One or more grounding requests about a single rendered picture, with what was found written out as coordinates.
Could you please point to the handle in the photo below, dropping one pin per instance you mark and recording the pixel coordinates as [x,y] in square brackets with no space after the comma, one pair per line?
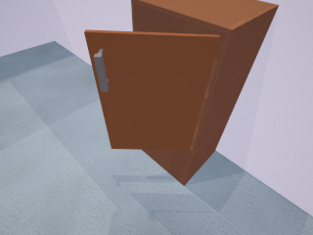
[101,71]

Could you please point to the cupboard door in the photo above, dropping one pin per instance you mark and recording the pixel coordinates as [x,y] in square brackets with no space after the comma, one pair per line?
[157,82]

